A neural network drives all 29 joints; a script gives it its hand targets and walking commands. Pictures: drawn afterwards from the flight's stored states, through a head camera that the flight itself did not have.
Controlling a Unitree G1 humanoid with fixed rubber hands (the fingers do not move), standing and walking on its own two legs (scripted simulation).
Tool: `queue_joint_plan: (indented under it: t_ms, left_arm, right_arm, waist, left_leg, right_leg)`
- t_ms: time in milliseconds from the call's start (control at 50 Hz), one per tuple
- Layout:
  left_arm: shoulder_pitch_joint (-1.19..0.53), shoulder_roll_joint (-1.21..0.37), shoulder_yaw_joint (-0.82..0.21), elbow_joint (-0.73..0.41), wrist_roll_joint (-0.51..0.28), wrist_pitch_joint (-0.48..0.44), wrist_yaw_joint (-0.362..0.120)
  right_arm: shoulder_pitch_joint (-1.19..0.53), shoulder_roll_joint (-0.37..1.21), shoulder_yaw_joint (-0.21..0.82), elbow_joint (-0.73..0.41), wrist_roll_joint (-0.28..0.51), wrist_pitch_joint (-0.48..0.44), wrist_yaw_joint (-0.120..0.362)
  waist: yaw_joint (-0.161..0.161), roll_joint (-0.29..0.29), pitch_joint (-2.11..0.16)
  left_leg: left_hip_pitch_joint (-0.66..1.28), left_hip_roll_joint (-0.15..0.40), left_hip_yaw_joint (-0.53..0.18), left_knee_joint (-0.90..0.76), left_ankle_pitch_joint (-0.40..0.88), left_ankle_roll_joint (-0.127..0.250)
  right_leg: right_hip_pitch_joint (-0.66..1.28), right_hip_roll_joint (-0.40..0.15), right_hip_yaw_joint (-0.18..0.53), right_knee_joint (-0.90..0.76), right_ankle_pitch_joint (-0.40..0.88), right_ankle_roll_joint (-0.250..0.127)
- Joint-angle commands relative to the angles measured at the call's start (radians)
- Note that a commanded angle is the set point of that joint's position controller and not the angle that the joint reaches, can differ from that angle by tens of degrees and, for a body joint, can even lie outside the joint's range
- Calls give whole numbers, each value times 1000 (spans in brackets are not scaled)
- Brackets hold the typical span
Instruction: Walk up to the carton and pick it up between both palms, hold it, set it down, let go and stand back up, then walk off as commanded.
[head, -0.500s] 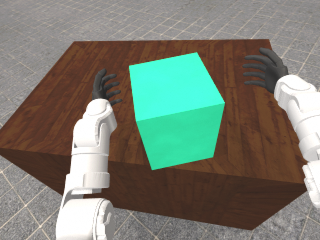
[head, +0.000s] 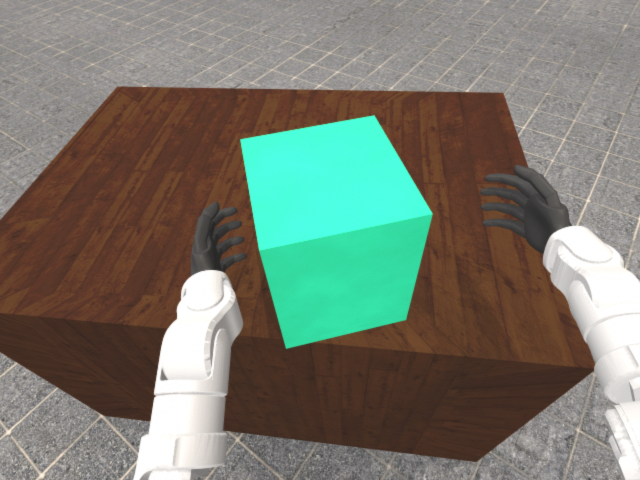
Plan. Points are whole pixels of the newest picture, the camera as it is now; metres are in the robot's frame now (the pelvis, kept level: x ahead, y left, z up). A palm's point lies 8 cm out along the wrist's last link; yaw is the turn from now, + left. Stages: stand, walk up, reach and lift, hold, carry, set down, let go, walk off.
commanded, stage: set down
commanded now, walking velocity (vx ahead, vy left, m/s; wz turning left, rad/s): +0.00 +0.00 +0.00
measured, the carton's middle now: (328, 235) +0.46 +0.04 +0.02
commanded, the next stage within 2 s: none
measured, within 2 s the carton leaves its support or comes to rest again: neither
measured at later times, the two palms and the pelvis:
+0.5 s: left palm (219, 325) +0.29 +0.17 +0.05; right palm (555, 306) +0.33 -0.24 +0.04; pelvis +0.01 +0.00 +0.00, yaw +0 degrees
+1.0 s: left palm (220, 370) +0.24 +0.16 +0.02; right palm (556, 361) +0.28 -0.24 +0.00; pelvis +0.01 +0.01 +0.00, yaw -1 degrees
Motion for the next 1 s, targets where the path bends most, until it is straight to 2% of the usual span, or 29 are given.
queue_joint_plan:
  t_ms: [0,60,120,140,200,260,280,300,360,380,420,440,460,580,620,640,660,680,700,720,760,780,800,820,880,900,940,960,980]
  left_arm:
    - [-336,62,-20,-233,-1,-91,4]
    - [-204,29,-32,-255,26,-122,-4]
    - [-159,14,-40,-241,32,-153,-4]
    - [-276,63,-22,-237,16,-173,-7]
    - [-136,46,-26,-205,31,-212,-4]
    - [-176,49,-47,-194,25,-235,-16]
    - [-97,34,-33,-178,53,-251,-16]
    - [-12,-7,-66,-221,46,-259,-15]
    - [-112,41,-38,-180,51,-291,-21]
    - [17,3,-68,-135,56,-306,-17]
    - [-16,9,-76,-194,49,-328,-7]
    - [-44,12,-102,-159,44,-323,-11]
    - [32,9,-78,-154,56,-339,-11]
    - [103,1,-93,-130,70,-379,-23]
    - [-20,21,-126,-227,33,-397,-5]
    - [91,3,-120,-132,52,-395,-13]
    - [242,-16,-115,-159,88,-393,-20]
    - [127,-4,-130,-162,68,-403,-16]
    - [75,22,-109,-293,52,-439,8]
    - [285,-64,-168,-206,72,-423,-2]
    - [238,-63,-177,-176,86,-422,-13]
    - [178,-40,-147,-280,89,-441,10]
    - [361,-86,-205,-163,91,-420,-13]
    - [240,-27,-126,-102,112,-418,-23]
    - [192,-29,-147,-248,87,-465,6]
    - [337,-46,-152,-105,108,-454,-17]
    - [282,-40,-156,-230,88,-500,2]
    - [376,-47,-168,-168,94,-503,-7]
    - [332,-46,-175,-320,88,-539,16]
  right_arm:
    - [-419,-240,-100,-228,2,-86,-5]
    - [-297,-219,-104,-220,-1,-116,-1]
    - [-230,-212,-96,-223,-13,-140,5]
    - [-345,-190,-69,-290,-1,-145,-3]
    - [-210,-173,-53,-273,14,-174,3]
    - [-200,-211,-89,-253,-5,-206,-5]
    - [-136,-158,-38,-269,-2,-218,-2]
    - [-40,-189,-79,-231,5,-237,0]
    - [-153,-198,-73,-292,-24,-265,-9]
    - [-19,-186,-86,-209,-16,-272,1]
    - [-51,-162,-71,-284,-15,-299,7]
    - [-75,-184,-77,-261,-32,-297,7]
    - [-8,-179,-86,-231,-22,-308,8]
    - [92,-140,-54,-188,-18,-335,4]
    - [-54,-199,-98,-251,1,-353,23]
    - [45,-130,-49,-229,-17,-357,18]
    - [204,-128,-40,-187,-19,-367,12]
    - [92,-159,-53,-226,-10,-370,15]
    - [54,-168,-74,-328,8,-389,27]
    - [237,-136,-45,-214,8,-394,30]
    - [214,-155,-36,-166,12,-397,33]
    - [143,-197,-63,-258,23,-412,37]
    - [313,-144,-45,-122,7,-406,39]
    - [255,-167,-37,-129,-11,-402,27]
    - [186,-179,-66,-234,13,-439,47]
    - [331,-116,-37,-118,-17,-423,32]
    - [266,-139,-39,-222,24,-464,44]
    - [374,-124,-34,-174,3,-465,35]
    - [320,-160,-54,-281,39,-495,51]
  waist:
    - [-20,-144,-489]
    - [-14,-102,-443]
    - [-25,-150,-376]
    - [-4,-176,-413]
    - [11,-177,-374]
    - [-40,-199,-346]
    - [6,-206,-333]
    - [-30,-155,-328]
    - [-16,-196,-331]
    - [-30,-164,-280]
    - [-7,-155,-332]
    - [-35,-183,-324]
    - [-7,-161,-315]
    - [-32,-188,-271]
    - [-22,-103,-334]
    - [1,-152,-302]
    - [-5,-136,-296]
    - [-28,-132,-294]
    - [1,-131,-359]
    - [-20,-125,-285]
    - [-33,-114,-221]
    - [-2,-109,-279]
    - [-37,-110,-177]
    - [-40,-158,-149]
    - [-3,-148,-212]
    - [-20,-151,-111]
    - [9,-148,-203]
    - [-4,-152,-163]
    - [8,-121,-252]
  left_leg:
    - [230,-45,-12,34,233,41]
    - [258,-46,-9,29,258,40]
    - [240,-46,-3,14,189,55]
    - [179,-57,8,18,152,59]
    - [182,-58,8,18,159,54]
    - [169,-59,8,10,137,57]
    - [164,-61,13,11,147,62]
    - [213,-53,9,9,182,56]
    - [177,-61,10,14,127,60]
    - [214,-57,2,1,131,57]
    - [234,-53,8,13,161,54]
    - [222,-51,15,13,143,51]
    - [216,-52,12,15,145,44]
    - [240,-60,13,21,145,53]
    - [259,-51,12,34,168,37]
    - [268,-55,25,44,164,51]
    - [321,-55,17,49,214,39]
    - [282,-55,14,45,172,35]
    - [282,-46,11,46,216,36]
    - [334,-50,18,52,264,33]
    - [315,-46,8,47,221,36]
    - [318,-38,16,49,234,30]
    - [341,-45,17,47,227,36]
    - [345,-42,15,50,171,39]
    - [284,-39,15,53,139,40]
    - [294,-53,31,50,122,44]
    - [267,-46,25,58,152,39]
    - [288,-53,26,56,141,43]
    - [305,-42,21,68,203,30]
  right_leg:
    - [222,-64,79,-6,547,91]
    - [226,-56,66,-3,549,83]
    - [205,-68,80,-18,477,90]
    - [219,-80,100,-19,473,93]
    - [235,-93,109,-22,483,107]
    - [226,-88,101,-18,496,102]
    - [260,-100,115,-20,524,104]
    - [240,-92,100,-14,528,100]
    - [217,-96,104,-23,473,98]
    - [190,-85,89,-30,437,94]
    - [174,-83,91,-33,426,81]
    - [173,-82,89,-29,431,80]
    - [177,-89,101,-22,427,80]
    - [171,-91,102,-32,429,87]
    - [98,-64,58,-6,381,65]
    - [120,-79,92,-38,384,67]
    - [157,-81,82,-34,461,67]
    - [143,-71,73,-15,422,60]
    - [135,-58,52,-1,429,61]
    - [124,-54,41,-35,498,58]
    - [115,-55,46,-21,438,49]
    - [102,-45,35,-21,416,46]
    - [80,-57,38,-37,437,49]
    - [59,-57,49,-34,373,50]
    - [89,-66,60,-33,292,54]
    - [83,-84,74,-63,318,52]
    - [125,-73,68,-28,344,52]
    - [127,-82,80,-42,349,57]
    - [128,-62,59,-19,370,51]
